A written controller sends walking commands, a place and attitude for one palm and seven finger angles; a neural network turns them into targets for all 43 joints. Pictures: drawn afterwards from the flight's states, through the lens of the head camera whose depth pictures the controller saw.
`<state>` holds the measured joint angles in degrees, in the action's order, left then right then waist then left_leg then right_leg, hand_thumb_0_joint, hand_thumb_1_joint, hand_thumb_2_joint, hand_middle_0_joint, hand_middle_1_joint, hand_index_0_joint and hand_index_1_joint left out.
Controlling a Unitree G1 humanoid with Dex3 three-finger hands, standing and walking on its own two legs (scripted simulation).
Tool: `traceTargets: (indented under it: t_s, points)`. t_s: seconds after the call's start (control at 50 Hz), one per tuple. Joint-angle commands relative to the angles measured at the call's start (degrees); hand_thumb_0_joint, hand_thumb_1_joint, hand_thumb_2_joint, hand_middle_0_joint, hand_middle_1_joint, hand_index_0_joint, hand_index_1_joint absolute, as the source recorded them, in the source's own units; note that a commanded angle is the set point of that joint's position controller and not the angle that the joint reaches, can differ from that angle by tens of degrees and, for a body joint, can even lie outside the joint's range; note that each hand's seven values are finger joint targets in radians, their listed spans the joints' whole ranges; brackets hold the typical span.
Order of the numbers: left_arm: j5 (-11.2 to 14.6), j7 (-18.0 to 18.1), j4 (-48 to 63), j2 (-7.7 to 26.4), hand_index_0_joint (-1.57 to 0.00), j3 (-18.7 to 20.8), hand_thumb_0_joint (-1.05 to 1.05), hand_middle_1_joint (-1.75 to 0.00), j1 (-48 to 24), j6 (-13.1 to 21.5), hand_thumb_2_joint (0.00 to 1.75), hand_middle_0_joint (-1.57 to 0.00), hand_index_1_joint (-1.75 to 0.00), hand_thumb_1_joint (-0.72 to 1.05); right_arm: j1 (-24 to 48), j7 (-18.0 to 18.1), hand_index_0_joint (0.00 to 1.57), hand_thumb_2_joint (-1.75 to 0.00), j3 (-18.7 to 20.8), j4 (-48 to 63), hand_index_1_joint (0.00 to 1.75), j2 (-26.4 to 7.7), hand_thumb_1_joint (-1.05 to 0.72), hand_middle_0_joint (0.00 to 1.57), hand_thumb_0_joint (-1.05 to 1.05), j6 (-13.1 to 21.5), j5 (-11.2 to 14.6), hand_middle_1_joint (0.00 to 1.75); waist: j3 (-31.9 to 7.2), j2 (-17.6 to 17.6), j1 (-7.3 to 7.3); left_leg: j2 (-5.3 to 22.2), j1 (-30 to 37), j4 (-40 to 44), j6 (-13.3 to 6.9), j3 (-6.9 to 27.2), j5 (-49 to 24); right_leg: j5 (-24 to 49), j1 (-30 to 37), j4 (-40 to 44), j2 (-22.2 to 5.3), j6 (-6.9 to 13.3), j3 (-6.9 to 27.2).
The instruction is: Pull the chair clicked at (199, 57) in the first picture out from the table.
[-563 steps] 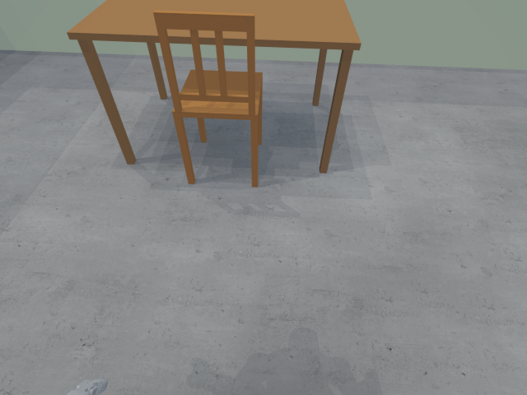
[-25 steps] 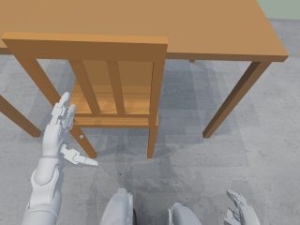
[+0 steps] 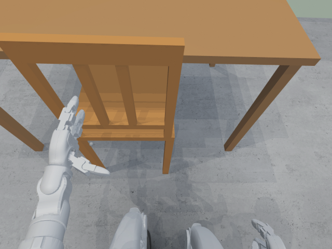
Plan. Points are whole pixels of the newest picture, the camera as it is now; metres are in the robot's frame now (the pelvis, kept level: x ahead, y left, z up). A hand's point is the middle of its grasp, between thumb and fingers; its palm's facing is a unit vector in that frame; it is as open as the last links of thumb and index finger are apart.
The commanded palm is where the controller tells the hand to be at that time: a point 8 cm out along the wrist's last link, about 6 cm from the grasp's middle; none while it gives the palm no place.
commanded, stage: aim the fingers beside a spindle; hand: left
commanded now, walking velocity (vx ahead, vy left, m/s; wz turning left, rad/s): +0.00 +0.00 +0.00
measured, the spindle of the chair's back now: (94, 97) +0.49 +0.21 +0.01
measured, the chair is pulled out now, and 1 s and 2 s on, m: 0.00 0.00 0.00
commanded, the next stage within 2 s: none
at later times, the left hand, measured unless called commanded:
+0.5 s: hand (96, 147) +0.34 +0.18 +0.02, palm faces +0.02 -1.00 -0.03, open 16.9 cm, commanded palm +0.33 +0.24 +0.02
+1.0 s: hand (86, 141) +0.35 +0.20 +0.03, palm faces +0.09 -0.99 -0.07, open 16.9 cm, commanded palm +0.32 +0.24 +0.02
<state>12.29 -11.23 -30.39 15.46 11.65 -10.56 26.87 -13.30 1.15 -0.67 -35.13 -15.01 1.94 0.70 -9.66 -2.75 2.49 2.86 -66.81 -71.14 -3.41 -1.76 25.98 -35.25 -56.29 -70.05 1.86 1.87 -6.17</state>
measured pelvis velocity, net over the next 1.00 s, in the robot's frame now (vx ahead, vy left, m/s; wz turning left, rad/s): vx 0.00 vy -0.01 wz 0.00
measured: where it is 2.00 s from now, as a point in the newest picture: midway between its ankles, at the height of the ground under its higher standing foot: outside the picture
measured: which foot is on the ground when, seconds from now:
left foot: down 0.00-1.00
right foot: down 0.00-1.00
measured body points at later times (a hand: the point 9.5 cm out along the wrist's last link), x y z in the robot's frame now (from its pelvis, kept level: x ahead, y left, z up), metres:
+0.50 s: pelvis +0.00 +0.00 +0.00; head +0.11 +0.02 +0.44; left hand +0.33 +0.23 +0.02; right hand +0.14 -0.25 -0.11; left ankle +0.07 +0.09 -0.63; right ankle -0.01 -0.11 -0.63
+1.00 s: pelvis +0.00 -0.01 +0.00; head +0.10 +0.01 +0.44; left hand +0.34 +0.25 +0.04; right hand +0.14 -0.26 -0.11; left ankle +0.07 +0.09 -0.63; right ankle -0.01 -0.11 -0.63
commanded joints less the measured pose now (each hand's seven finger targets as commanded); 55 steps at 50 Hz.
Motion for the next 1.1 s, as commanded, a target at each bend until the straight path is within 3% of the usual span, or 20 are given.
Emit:
traceTargets:
  t_s: [0.0, 0.04, 0.06, 0.1, 0.14, 0.24, 0.32, 0.36, 0.4, 0.42, 0.48, 0.54, 0.6, 0.68, 0.76, 0.82, 0.86, 0.98, 1.02, 1.08]
  points:
    - [0.22, -0.06, 9.47, 7.92, -0.06, 2.57, 0.0, -0.08, -12.6, 3.48, 0.3, -0.06, -0.08, -0.5, -1.21, 0.75, 0.2, -0.9, 3.65, 7.18, 0.3, -8.85, -0.9, 0.2, 0.0, 2.32, -0.04, 0.3, -18.13, -0.37, 1.29, -0.72, 23.18, 7.84, 1.62, 5.8, -8.62, 11.71, -1.49, 10.52, 0.03, -0.48, 3.99]
    - [0.0, 0.93, 15.32, 10.39, -0.06, 4.41, 0.0, -0.08, -14.29, 5.23, 0.3, -0.06, -0.08, -0.5, -1.17, 0.65, 0.2, -0.9, 3.74, 7.46, 0.3, -8.65, -0.9, 0.2, 0.0, 2.64, -0.4, 0.3, -22.79, -4.98, 0.18, -0.54, 28.22, 7.81, 1.89, 6.11, -12.74, 14.16, -1.07, 9.71, 0.03, -0.1, 3.92]
    - [-0.15, 1.51, 17.07, 11.66, -0.06, 5.6, 0.0, -0.08, -12.88, 5.95, 0.3, -0.06, -0.08, -0.5, -1.46, 0.55, 0.2, -0.9, 3.79, 7.63, 0.3, -8.66, -0.9, 0.2, 0.0, 2.63, -0.56, 0.3, -24.85, -5.63, -0.53, -0.27, 31.03, 8.2, 2.21, 6.59, -15.46, 15.59, -0.65, 9.36, 0.2, 0.12, 3.58]
    - [-0.38, 2.46, 20.28, 11.26, -0.06, 4.88, 0.0, -0.08, -12.71, 6.9, 0.3, -0.06, -0.08, -0.5, -1.25, 0.42, 0.2, -0.9, 3.74, 7.79, 0.3, -8.32, -0.9, 0.2, 0.0, 2.72, -0.72, 0.3, -26.49, -6.66, -0.33, 0.09, 33.98, 8.38, 2.42, 6.92, -17.9, 16.84, -0.83, 9.29, 0.31, 0.02, 3.42]
    - [-0.67, 3.0, 18.03, 11.57, -0.06, 5.42, 0.0, -0.08, -11.61, 6.39, 0.3, -0.06, -0.08, -0.5, -1.4, 0.37, 0.2, -0.9, 3.64, 7.24, 0.3, -8.38, -0.9, 0.2, 0.0, 2.6, -0.84, 0.3, -24.47, -4.95, 0.2, 0.06, 31.71, 8.26, 2.34, 6.97, -17.41, 17.03, -0.56, 9.26, 0.46, -0.17, 3.41]
    - [-0.49, 0.66, 5.93, 5.91, -0.06, 0.98, 0.0, -0.08, -10.04, 2.44, 0.3, -0.06, -0.08, -0.5, -1.49, 0.43, 0.2, -0.9, 3.32, 6.64, 0.3, -8.77, -0.9, 0.2, 0.0, 1.73, -0.14, 0.3, -15.74, 2.15, 2.45, -0.52, 22.78, 8.19, 1.65, 6.13, -9.2, 12.74, -1.77, 10.82, 0.42, -0.67, 3.45]
    - [0.77, -1.23, 9.78, 4.46, -0.06, -0.83, 0.0, -0.08, -11.04, 2.31, 0.3, -0.06, -0.08, -0.5, -1.27, 0.45, 0.2, -0.9, 3.73, 7.85, 0.3, -8.81, -0.9, 0.2, 0.0, 1.93, 0.22, 0.3, -19.22, -0.51, 1.69, -0.62, 25.31, 7.77, 1.56, 6.04, -10.97, 13.99, -1.12, 10.66, 0.12, -0.38, 3.64]
    - [0.9, -0.4, 16.07, 7.2, -0.06, 1.36, 0.0, -0.08, -9.85, 3.94, 0.3, -0.06, -0.08, -0.5, -1.26, 0.32, 0.2, -0.9, 4.03, 8.35, 0.3, -8.79, -0.9, 0.2, 0.0, 2.19, -0.07, 0.3, -24.16, -2.92, 0.12, -0.32, 30.21, 8.06, 1.98, 6.6, -15.79, 16.79, -0.06, 9.78, 0.17, -0.11, 3.34]
    - [0.58, 1.23, 21.33, 9.06, -0.06, 2.58, 0.0, -0.08, -10.81, 5.57, 0.3, -0.06, -0.08, -0.5, -1.06, 0.31, 0.2, -0.9, 4.01, 8.27, 0.3, -8.42, -0.9, 0.2, 0.0, 2.36, -0.36, 0.3, -26.01, -4.88, -0.05, 0.03, 33.37, 8.21, 2.19, 6.92, -18.64, 18.14, -0.19, 9.56, 0.19, -0.14, 3.25]
    - [0.15, 2.42, 21.91, 11.44, -0.06, 4.54, 0.0, -0.08, -11.22, 6.08, 0.3, -0.06, -0.08, -0.5, -1.29, 0.45, 0.2, -0.9, 3.91, 7.76, 0.3, -8.59, -0.9, 0.2, 0.0, 2.36, -0.61, 0.3, -25.6, -4.34, 0.13, 0.12, 33.07, 7.93, 2.13, 7.08, -19.27, 18.52, -0.31, 9.19, 0.44, -0.14, 3.29]
    - [-1.03, 4.42, 18.45, 11.67, -0.06, 6.13, 0.0, -0.08, -10.24, 6.48, 0.3, -0.06, -0.08, -0.5, -0.9, 0.41, 0.2, -0.9, 3.57, 6.95, 0.3, -7.92, -0.9, 0.2, 0.0, 2.09, -0.84, 0.3, -22.19, -3.03, 0.32, -0.11, 29.52, 8.07, 2.15, 6.77, -16.15, 16.54, -0.6, 9.24, 0.47, -0.38, 3.38]
    - [-1.48, 3.86, 12.5, 9.12, -0.06, 4.32, 0.0, -0.08, -8.69, 5.15, 0.3, -0.06, -0.08, -0.5, -1.03, 0.29, 0.2, -0.9, 3.35, 6.78, 0.3, -7.98, -0.9, 0.2, 0.0, 1.74, -0.77, 0.3, -18.52, -1.93, 0.78, -0.51, 26.1, 8.23, 2.11, 6.19, -12.94, 15.04, -0.9, 9.7, 0.48, -0.35, 3.38]
    - [0.08, 0.81, 9.31, 5.36, -0.06, 0.89, 0.0, -0.08, -5.57, 2.82, 0.3, -0.06, -0.08, -0.5, -0.8, 0.21, 0.2, -0.9, 3.5, 7.56, 0.3, -8.42, -0.9, 0.2, 0.0, 1.42, -0.15, 0.3, -18.28, 1.42, 1.24, -0.75, 24.11, 8.23, 1.75, 5.5, -11.13, 15.07, 0.9, 11.0, 0.32, -0.57, 3.77]
    - [1.26, -1.7, 13.67, 4.04, -0.06, -2.0, 0.0, -0.08, -7.74, 2.71, 0.3, -0.06, -0.08, -0.5, -0.48, 0.41, 0.2, -0.9, 3.85, 8.26, 0.3, -8.62, -0.9, 0.2, 0.0, 1.83, 0.37, 0.3, -19.5, -0.78, 1.56, -0.51, 26.52, 8.13, 1.64, 6.07, -11.91, 15.0, -0.27, 11.11, 0.09, -0.47, 3.74]
    - [0.71, 1.38, 20.18, 9.13, -0.06, 2.51, 0.0, -0.08, -11.42, 5.93, 0.3, -0.06, -0.08, -0.5, -0.57, 0.86, 0.2, -0.9, 3.84, 7.57, 0.3, -8.41, -0.9, 0.2, 0.0, 2.52, -0.29, 0.3, -22.29, -2.53, 0.9, -0.32, 29.35, 7.82, 1.71, 6.61, -14.41, 15.57, -0.59, 10.17, 0.25, -0.35, 3.76]
    - [-0.76, 4.49, 19.72, 13.88, -0.06, 7.54, 0.0, -0.08, -12.48, 7.46, 0.3, -0.06, -0.08, -0.5, -0.69, 0.92, 0.2, -0.9, 3.61, 6.55, 0.3, -8.28, -0.9, 0.2, 0.0, 2.52, -0.92, 0.3, -21.95, -3.13, 0.29, -0.33, 27.95, 7.45, 1.86, 6.68, -14.03, 14.76, -0.92, 9.24, 0.49, -0.3, 3.82]
    - [-1.3, 4.81, 16.89, 11.92, -0.06, 6.78, 0.0, -0.08, -9.9, 7.23, 0.3, -0.06, -0.08, -0.5, -0.22, 0.61, 0.2, -0.9, 3.38, 6.91, 0.3, -7.72, -0.9, 0.2, 0.0, 2.24, -0.97, 0.3, -21.11, -4.01, -0.08, -0.59, 27.67, 7.99, 2.07, 6.29, -13.3, 14.31, -0.78, 9.47, 0.44, -0.24, 3.77]
    - [0.8, -1.18, 7.46, 6.07, -0.06, 0.88, 0.0, -0.08, -5.86, 1.76, 0.3, -0.06, -0.08, -0.5, -0.51, 0.53, 0.2, -0.9, 3.27, 7.59, 0.3, -8.5, -0.9, 0.2, 0.0, 1.44, 0.26, 0.3, -17.51, 1.56, 1.69, -1.0, 21.59, 7.65, 1.43, 4.67, -9.78, 15.06, 2.15, 11.92, 0.25, -0.84, 4.96]
    - [1.84, -3.09, 8.41, 5.07, -0.06, -0.36, 0.0, -0.08, -6.04, 1.41, 0.3, -0.06, -0.08, -0.5, -0.62, 0.68, 0.2, -0.9, 3.31, 7.98, 0.3, -8.62, -0.9, 0.2, 0.0, 1.76, 0.66, 0.3, -17.41, 1.61, 1.83, -0.93, 21.37, 7.36, 1.2, 4.93, -10.2, 15.44, 2.35, 11.88, 0.25, -0.68, 4.99]
    - [2.45, -2.74, 14.2, 7.64, -0.06, 1.44, 0.0, -0.08, -10.36, 3.46, 0.3, -0.06, -0.08, -0.5, -0.38, 1.02, 0.2, -0.9, 3.62, 7.67, 0.3, -8.69, -0.9, 0.2, 0.0, 2.34, 0.42, 0.3, -19.8, -0.14, 1.65, -0.79, 23.29, 6.76, 1.15, 5.26, -11.55, 15.87, 1.57, 11.2, 0.09, -0.73, 5.05]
